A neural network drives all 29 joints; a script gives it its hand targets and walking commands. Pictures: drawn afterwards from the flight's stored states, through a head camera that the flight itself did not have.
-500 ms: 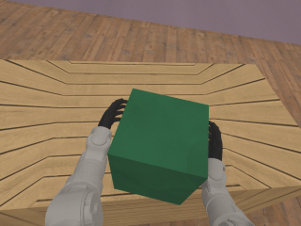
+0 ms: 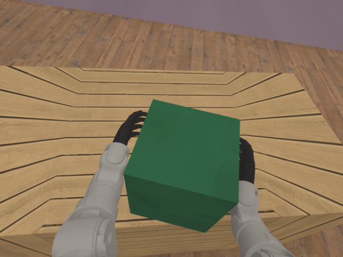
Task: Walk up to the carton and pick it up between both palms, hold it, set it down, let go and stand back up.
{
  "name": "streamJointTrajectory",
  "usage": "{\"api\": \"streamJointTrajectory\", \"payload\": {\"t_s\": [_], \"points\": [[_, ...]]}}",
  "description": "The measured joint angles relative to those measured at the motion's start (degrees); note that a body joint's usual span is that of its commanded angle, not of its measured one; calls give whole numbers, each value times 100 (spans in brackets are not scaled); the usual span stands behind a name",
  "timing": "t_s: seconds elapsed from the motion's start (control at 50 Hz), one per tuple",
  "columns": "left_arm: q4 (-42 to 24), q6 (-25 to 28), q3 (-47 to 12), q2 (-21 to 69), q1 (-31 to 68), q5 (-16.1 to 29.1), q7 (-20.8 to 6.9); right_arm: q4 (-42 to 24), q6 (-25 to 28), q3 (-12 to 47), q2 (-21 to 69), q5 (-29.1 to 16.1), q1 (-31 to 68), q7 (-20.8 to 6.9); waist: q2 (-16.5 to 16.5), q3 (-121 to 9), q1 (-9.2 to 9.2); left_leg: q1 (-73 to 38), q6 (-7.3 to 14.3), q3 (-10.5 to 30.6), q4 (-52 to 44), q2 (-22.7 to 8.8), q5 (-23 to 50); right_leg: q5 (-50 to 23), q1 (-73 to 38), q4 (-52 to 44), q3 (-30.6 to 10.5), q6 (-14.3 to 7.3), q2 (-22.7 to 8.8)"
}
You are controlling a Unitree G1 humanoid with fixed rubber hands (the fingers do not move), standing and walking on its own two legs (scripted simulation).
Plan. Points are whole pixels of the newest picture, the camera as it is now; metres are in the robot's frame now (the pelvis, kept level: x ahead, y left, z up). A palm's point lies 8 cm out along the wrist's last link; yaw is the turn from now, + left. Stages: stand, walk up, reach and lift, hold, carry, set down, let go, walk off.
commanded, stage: reach and lift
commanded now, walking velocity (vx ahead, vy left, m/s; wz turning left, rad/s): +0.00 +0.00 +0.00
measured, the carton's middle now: (180, 170) +0.35 -0.03 -0.02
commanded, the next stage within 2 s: none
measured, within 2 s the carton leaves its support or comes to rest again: leaves its support in 0.24 s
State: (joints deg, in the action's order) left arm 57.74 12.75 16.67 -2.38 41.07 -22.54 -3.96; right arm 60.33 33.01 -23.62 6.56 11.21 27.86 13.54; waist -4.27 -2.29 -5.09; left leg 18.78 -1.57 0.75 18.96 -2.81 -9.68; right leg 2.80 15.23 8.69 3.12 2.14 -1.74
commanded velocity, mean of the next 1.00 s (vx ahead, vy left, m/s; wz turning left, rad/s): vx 0.00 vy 0.00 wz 0.00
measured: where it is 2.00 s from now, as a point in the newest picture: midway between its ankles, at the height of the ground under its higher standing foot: outside the picture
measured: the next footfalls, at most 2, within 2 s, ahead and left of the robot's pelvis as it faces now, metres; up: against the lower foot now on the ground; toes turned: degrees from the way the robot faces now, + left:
none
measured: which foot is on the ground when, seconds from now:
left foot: down 0.00-1.00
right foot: down 0.00-1.00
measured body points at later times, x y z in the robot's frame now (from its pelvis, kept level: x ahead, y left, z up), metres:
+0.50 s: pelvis -0.02 -0.01 +0.00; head +0.05 +0.02 +0.44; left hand +0.42 +0.10 +0.05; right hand +0.34 -0.19 +0.03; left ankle -0.01 +0.13 -0.75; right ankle +0.00 -0.15 -0.75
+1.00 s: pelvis +0.02 +0.00 +0.00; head +0.04 +0.03 +0.45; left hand +0.42 +0.12 +0.10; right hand +0.36 -0.18 +0.08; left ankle -0.01 +0.13 -0.75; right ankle +0.00 -0.15 -0.75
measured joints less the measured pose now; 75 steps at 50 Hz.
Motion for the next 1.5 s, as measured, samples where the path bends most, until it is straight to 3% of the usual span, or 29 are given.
{"api": "streamJointTrajectory", "payload": {"t_s": [0.24, 0.44, 0.6, 0.72, 0.82, 0.96, 1.1, 1.22, 1.36, 1.5], "points": [[132, 491, -13, 65, -103, 256, 174, 261, 448, 368, -242, -124, 39, 141, 207, -91, 117, 176, -15, 31, 134, -34, 5, -31, 131, 69, 59, -19, 29], [332, 700, -25, 40, 349, 454, 311, 397, 557, 317, -432, -33, 451, 194, 244, -52, 132, 424, -16, 32, 63, -9, 208, -133, 458, 174, 75, -48, -1], [369, 436, -83, 3, 482, 544, 436, 193, 68, 612, -516, -276, 521, 163, 131, -150, 227, 380, -23, -141, -208, -38, 307, -187, 581, 101, -77, -70, 21], [-215, 189, -541, -39, -7, 921, 547, -413, -352, 1382, -598, -933, 150, 167, 119, -343, 222, 330, -54, -136, -150, -92, 151, -83, 481, 55, -65, -80, 73], [-1149, -331, -913, -94, -608, 1284, 662, -1118, -870, 2142, -737, -1611, -204, 205, 235, -498, 81, 192, -64, -8, 29, -100, -76, 103, 213, 75, 49, -65, 86], [-2927, -1791, -1190, -163, -1329, 1655, 652, -2711, -2215, 2967, -1025, -2555, -737, 429, 280, -202, -250, -397, -99, 263, 298, 14, -202, 271, -600, 53, 57, 12, 21], [-4307, -2999, -767, 270, -1265, 1562, 723, -3818, -3394, 2940, -1375, -2785, -461, 361, 198, 8, -112, -793, -21, 152, 232, -32, -357, 364, -763, 255, -172, 41, 72], [-5221, -3964, -331, 479, -1206, 1015, 554, -3792, -4070, 2961, -1396, -2722, 146, 136, -50, 467, -73, -1302, -46, 39, 19, -48, -215, 272, -1127, 240, -301, 22, 86], [-5254, -4429, -167, 549, -1060, 779, 314, -3559, -4198, 2493, -958, -2364, 26, -106, -148, 807, -48, -1430, -38, 170, 84, 31, -99, 264, -1270, 408, -181, 25, 16], [-4593, -4162, -317, 602, -634, 887, 512, -3557, -4107, 1764, -727, -1953, -53, -374, 136, 427, 172, -1126, 50, 163, 189, 166, -33, 273, -916, 634, -197, 84, -113]]}}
